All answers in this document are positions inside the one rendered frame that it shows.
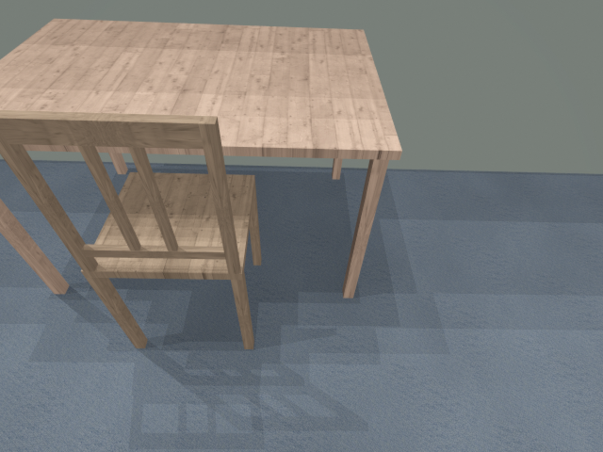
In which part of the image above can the chair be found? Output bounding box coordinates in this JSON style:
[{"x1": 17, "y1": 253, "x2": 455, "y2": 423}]
[{"x1": 0, "y1": 110, "x2": 262, "y2": 349}]

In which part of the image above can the table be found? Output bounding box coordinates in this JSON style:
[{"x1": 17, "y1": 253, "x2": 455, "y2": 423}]
[{"x1": 0, "y1": 19, "x2": 402, "y2": 299}]

